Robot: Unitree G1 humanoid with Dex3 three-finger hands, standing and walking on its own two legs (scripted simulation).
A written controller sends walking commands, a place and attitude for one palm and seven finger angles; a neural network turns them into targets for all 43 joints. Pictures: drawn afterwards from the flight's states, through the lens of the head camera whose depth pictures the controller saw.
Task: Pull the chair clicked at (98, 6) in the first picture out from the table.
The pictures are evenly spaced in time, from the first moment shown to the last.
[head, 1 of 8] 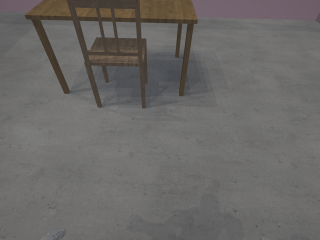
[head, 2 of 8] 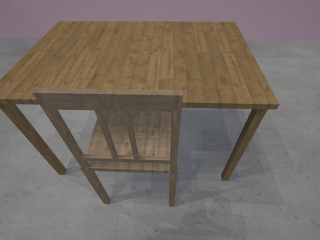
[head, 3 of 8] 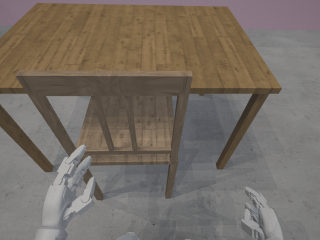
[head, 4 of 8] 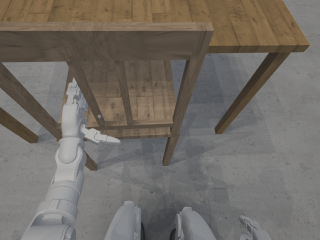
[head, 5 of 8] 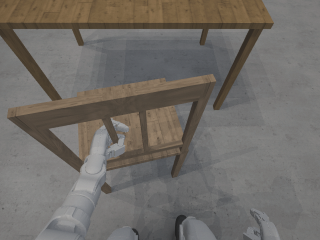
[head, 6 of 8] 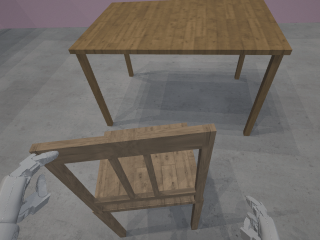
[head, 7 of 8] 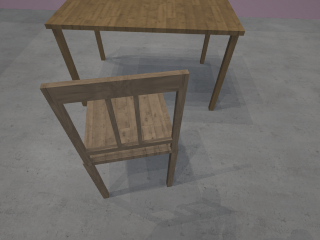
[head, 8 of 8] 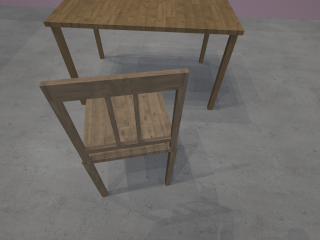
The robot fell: no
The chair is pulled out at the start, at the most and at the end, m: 0.00 0.58 0.56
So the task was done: yes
